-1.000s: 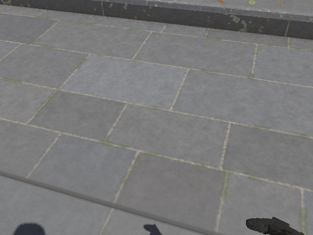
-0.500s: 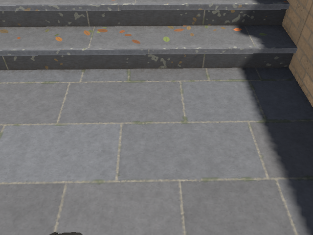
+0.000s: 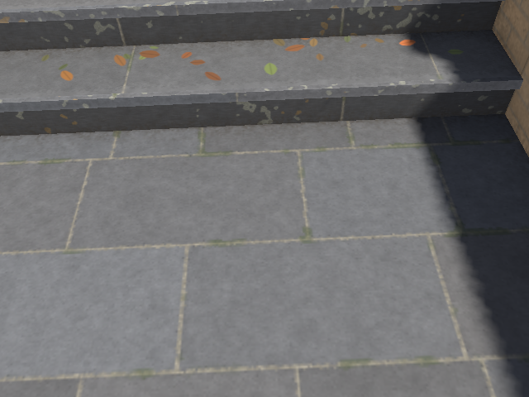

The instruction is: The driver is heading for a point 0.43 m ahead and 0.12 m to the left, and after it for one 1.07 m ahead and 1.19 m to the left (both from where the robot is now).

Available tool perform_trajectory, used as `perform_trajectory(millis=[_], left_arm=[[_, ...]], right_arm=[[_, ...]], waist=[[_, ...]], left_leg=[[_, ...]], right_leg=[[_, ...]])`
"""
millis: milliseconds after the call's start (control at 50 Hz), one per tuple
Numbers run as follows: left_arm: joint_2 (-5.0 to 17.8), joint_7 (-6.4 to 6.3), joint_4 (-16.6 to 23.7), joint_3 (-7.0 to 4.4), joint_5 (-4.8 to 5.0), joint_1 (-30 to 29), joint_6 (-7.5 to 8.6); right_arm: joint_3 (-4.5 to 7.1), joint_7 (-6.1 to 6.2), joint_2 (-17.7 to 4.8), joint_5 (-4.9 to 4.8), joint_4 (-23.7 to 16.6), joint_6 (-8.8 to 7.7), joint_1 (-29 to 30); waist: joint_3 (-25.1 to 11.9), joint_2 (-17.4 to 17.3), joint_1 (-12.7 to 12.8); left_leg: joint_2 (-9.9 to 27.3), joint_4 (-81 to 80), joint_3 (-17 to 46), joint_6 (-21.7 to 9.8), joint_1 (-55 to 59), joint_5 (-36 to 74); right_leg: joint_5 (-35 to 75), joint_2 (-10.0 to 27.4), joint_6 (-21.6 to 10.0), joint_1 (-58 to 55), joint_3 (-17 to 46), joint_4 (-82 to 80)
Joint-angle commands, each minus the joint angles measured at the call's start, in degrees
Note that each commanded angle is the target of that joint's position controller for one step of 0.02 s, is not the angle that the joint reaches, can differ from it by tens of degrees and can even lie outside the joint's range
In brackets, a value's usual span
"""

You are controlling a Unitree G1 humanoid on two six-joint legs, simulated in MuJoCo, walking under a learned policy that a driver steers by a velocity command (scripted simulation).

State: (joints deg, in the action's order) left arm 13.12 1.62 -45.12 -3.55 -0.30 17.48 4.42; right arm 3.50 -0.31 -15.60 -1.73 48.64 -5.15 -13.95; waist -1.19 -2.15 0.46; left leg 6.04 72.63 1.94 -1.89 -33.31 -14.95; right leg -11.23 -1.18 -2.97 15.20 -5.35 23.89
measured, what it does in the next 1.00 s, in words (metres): walks ahead, turning left: left foot, then right foot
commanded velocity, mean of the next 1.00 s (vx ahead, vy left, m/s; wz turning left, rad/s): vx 0.50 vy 0.00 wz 0.48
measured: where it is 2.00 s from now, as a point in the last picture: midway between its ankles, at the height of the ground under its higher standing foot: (106, 263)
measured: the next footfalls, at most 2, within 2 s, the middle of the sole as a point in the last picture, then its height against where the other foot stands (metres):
left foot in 0.36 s outside the picture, level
right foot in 0.86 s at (256, 327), level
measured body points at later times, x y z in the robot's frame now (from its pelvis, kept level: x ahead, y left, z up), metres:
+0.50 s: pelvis +0.29 +0.09 -0.01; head +0.33 +0.11 +0.44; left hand +0.36 +0.38 -0.12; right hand +0.47 -0.14 -0.12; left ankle +0.34 +0.17 -0.74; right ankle +0.24 -0.09 -0.63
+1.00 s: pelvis +0.57 +0.14 -0.01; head +0.59 +0.14 +0.44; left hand +0.57 +0.45 -0.09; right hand +0.81 -0.04 -0.12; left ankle +0.44 +0.21 -0.64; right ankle +0.66 +0.06 -0.74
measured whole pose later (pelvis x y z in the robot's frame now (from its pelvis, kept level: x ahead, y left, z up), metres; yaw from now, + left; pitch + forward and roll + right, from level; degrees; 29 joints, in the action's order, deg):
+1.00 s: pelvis +0.57 +0.14 -0.01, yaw +33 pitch +3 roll -1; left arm 13.4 -0.1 -39.6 -4.1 -0.7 10.3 6.2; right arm 4.6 0.4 -16.3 -1.1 39.5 -1.5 -17.3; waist -1.0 -2.7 0.3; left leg -1.1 70.9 4.8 -1.4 -28.6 -21.1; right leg -10.9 -1.6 -1.2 19.0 -1.9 27.0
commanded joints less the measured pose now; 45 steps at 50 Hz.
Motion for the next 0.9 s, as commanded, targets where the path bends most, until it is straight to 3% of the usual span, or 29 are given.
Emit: perform_trajectory(millis=[20, 100, 160, 240, 300, 320, 340, 360, 380, 400, 420, 440, 460, 480, 520, 560, 600, 660, 760, 800, 820, 840, 860, 880, 900], left_arm=[[3.6, -0.59, 3.0, -0.56, -0.51, -1.6, 2.31], [5.8, -1.90, 2.0, -1.11, -0.94, -0.2, 2.60], [8.3, -2.77, 1.6, -1.79, -0.41, 0.9, 2.61], [9.1, -2.94, -0.6, -2.59, 0.64, 4.3, 1.60], [11.3, -3.38, -0.5, -3.43, 1.18, 2.3, 0.41], [12.1, -3.66, -0.2, -3.70, 1.34, 1.1, -0.19], [12.2, -3.84, 0.2, -3.57, 1.57, 0.2, -0.52], [9.7, -4.04, 1.7, -2.65, 0.23, 1.1, -0.03], [1.1, -3.02, 4.4, 0.18, -1.30, 7.8, 1.51], [5.7, -2.22, 5.1, -0.49, 0.75, 1.4, 3.65], [7.0, -1.98, 6.4, -0.80, 2.43, -2.8, 4.44], [6.9, -2.53, 7.0, -0.56, 1.52, -5.1, 4.92], [7.7, -3.04, 7.2, -1.09, -0.02, -6.4, 4.76], [8.1, -3.13, 7.6, -1.62, -0.40, -5.2, 3.99], [7.2, -3.23, 8.0, -1.70, -0.71, -4.3, 2.42], [6.0, -3.38, 8.7, -1.35, -1.14, -6.5, 1.58], [5.1, -3.33, 9.6, -0.84, -1.28, -10.9, 1.45], [3.9, -2.69, 10.5, -0.23, -0.61, -17.4, 1.87], [5.9, -1.08, 12.2, -0.90, 0.57, -23.1, 3.29], [7.2, -0.65, 12.0, -1.68, 0.80, -20.9, 3.97], [7.8, -0.72, 11.1, -2.23, 0.79, -17.0, 4.29], [9.7, -1.04, 10.1, -3.12, 0.13, -11.1, 4.55], [13.3, -1.59, 9.4, -4.14, -0.82, -1.7, 4.50], [16.6, -1.39, 7.1, -4.95, -1.32, 3.1, 3.91], [11.4, -1.42, 7.9, -4.04, 0.36, 2.5, 3.43]], right_arm=[[0.26, 0.09, -0.1, -0.30, -3.4, 1.17, -1.8], [0.34, -0.48, -0.4, 0.40, -6.1, 1.48, 5.0], [-0.48, -1.75, 0.7, 0.89, -7.9, 1.19, 11.3], [-0.66, -3.08, 0.8, 0.58, -10.6, 1.35, 16.0], [0.77, -3.30, -2.3, 0.89, -12.0, 1.81, 13.6], [1.77, -3.08, -4.0, 0.89, -11.0, 1.98, 8.1], [3.57, -2.55, -7.4, 0.95, -8.7, 2.08, -1.2], [5.31, -1.29, -12.8, 1.34, -7.2, 2.54, -9.4], [5.51, -1.47, -17.0, 0.89, -7.7, 1.82, -7.7], [4.54, -1.52, -12.7, 1.09, -8.5, 1.71, -10.4], [3.81, -1.32, -9.4, 1.31, -8.2, 1.49, -8.6], [3.24, -1.17, -7.7, 0.86, -9.2, 1.35, -4.4], [2.79, -1.21, -6.0, 0.91, -10.3, 1.34, -0.5], [2.38, -1.12, -4.8, 1.62, -11.4, 1.20, 1.2], [2.52, -0.76, -5.1, 1.66, -11.7, 0.96, 1.6], [2.84, -0.09, -6.5, 1.39, -11.1, 0.78, 0.0], [3.08, 0.68, -7.3, 0.99, -10.6, 1.07, -1.7], [3.19, 1.07, -7.6, 0.40, -10.0, 1.64, -4.0], [3.30, 1.31, -7.3, 0.08, -9.2, 2.61, -7.5], [3.56, 1.47, -7.5, 0.23, -9.6, 2.81, -6.9], [3.40, 1.44, -6.9, 0.15, -10.3, 2.84, -5.4], [2.81, 1.22, -5.1, 0.39, -11.3, 2.52, -3.9], [1.61, 0.98, -1.9, 1.29, -12.9, 2.05, -3.2], [0.82, 1.10, 0.1, -0.11, -13.7, 1.67, -12.4], [1.72, 1.26, -5.9, -0.57, -12.1, 1.69, -12.3]], waist=[[0.1, 5.8, -2.5], [3.2, 4.8, -1.3], [4.2, 4.2, 1.1], [5.8, 4.5, 3.4], [2.5, 8.0, 0.6], [-0.8, 8.9, -2.7], [-5.6, 7.8, -7.5], [-11.6, 0.4, -9.8], [-17.9, -13.2, -2.1], [-23.3, -7.5, -7.0], [-16.1, -5.7, -7.1], [-10.8, 0.5, -4.9], [-7.3, 2.7, -2.5], [-6.4, 1.9, -0.2], [-4.6, 1.0, 1.3], [-2.9, 1.2, 1.1], [-1.7, 0.3, -0.4], [-1.5, -2.1, -3.2], [-1.1, -3.6, -5.4], [-1.5, -5.2, -3.7], [-2.6, -6.0, -1.2], [-6.6, -5.4, 1.9], [-14.4, 0.9, 5.8], [-20.3, 21.4, 2.0], [-16.9, 16.9, 3.4]], left_leg=[[2.8, -0.9, 4.2, 0.5, -9.9, 3.7], [1.4, -14.0, 5.1, 1.5, -13.4, 14.1], [0.5, -26.4, 0.0, 1.0, -9.5, 21.0], [-0.4, -34.3, -2.7, -1.5, -10.9, 17.2], [-5.3, -35.5, -7.7, -4.8, -3.2, 8.3], [-7.9, -36.5, -9.2, -6.1, 4.0, 6.4], [-10.4, -40.4, -9.1, -8.1, 17.3, 9.5], [-2.0, -39.6, 4.7, -11.3, 35.7, 13.5], [11.3, -47.0, 37.8, -22.7, 53.7, 3.9], [12.1, -54.3, 45.0, -22.1, 56.1, -1.5], [10.6, -54.1, 36.7, -19.1, 51.1, 1.5], [8.3, -54.2, 29.9, -17.1, 41.6, 6.6], [6.2, -55.0, 24.8, -16.0, 32.7, 12.0], [5.0, -56.3, 22.1, -15.9, 27.1, 15.4], [3.5, -58.1, 19.6, -16.4, 21.4, 18.4], [2.3, -58.9, 16.6, -16.0, 18.1, 21.7], [0.4, -58.7, 14.2, -14.4, 17.1, 21.3], [-1.8, -57.0, 12.8, -11.8, 17.6, 17.2], [0.1, -51.3, 19.9, -10.9, 23.7, 12.3], [0.8, -48.2, 23.1, -10.0, 25.5, 12.9], [-0.5, -45.3, 23.2, -9.0, 25.0, 15.5], [-3.0, -38.2, 21.1, -7.1, 22.0, 18.5], [-6.7, -22.5, 15.7, -4.7, 13.9, 9.9], [-13.6, -5.4, 9.5, -0.8, -6.3, -18.7], [-8.3, 2.7, 9.9, 0.1, -13.8, -17.7]], right_leg=[[9.8, 15.4, -10.0, -5.2, 12.0, -14.7], [13.4, 15.0, -8.5, -5.1, 5.2, -15.5], [14.6, 14.8, -6.8, -6.2, 0.5, -16.6], [19.1, 17.3, -5.3, -16.8, -2.4, -13.3], [45.5, 17.5, -2.9, -21.1, -5.2, -3.8], [53.0, 16.6, -1.8, -21.0, -6.2, 4.1], [52.2, 14.0, 0.1, -16.9, -7.4, 16.5], [31.3, 11.1, 2.7, -1.5, -7.4, 34.9], [-20.7, -1.5, 6.1, 22.8, 1.2, 55.3], [-20.0, -0.7, 4.9, 28.6, 11.9, 60.8], [-15.0, 2.1, 3.6, 32.7, 11.7, 60.5], [-9.8, 4.8, 2.9, 31.5, 11.2, 56.0], [-7.4, 6.5, 3.0, 28.1, 10.6, 51.7], [-6.4, 7.8, 3.2, 24.2, 11.2, 49.5], [-6.3, 8.4, 4.2, 22.4, 10.6, 44.9], [-3.5, 7.9, 5.5, 23.0, 9.5, 39.1], [3.7, 6.8, 6.5, 23.5, 8.8, 30.7], [13.4, 3.9, 6.7, 20.2, 8.5, 17.0], [11.9, 0.6, 5.3, 16.8, 9.4, 5.9], [7.7, -0.1, 3.7, 12.6, 9.5, 3.3], [7.8, -0.4, 2.3, 6.9, 8.7, 0.7], [8.5, 2.3, 0.0, -3.6, 10.1, 0.7], [7.5, 12.8, -4.1, -19.3, 19.9, 2.0], [-0.1, 25.5, -14.5, -36.3, 45.9, -1.9], [-12.7, 26.4, -14.1, -34.5, 50.5, -4.2]])
Keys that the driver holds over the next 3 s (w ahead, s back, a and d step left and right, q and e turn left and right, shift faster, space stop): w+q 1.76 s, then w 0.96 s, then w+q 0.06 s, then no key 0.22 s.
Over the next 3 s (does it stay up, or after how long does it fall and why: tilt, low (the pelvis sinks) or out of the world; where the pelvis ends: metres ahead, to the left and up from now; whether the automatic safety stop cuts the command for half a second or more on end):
stays up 1.13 1.02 -0.01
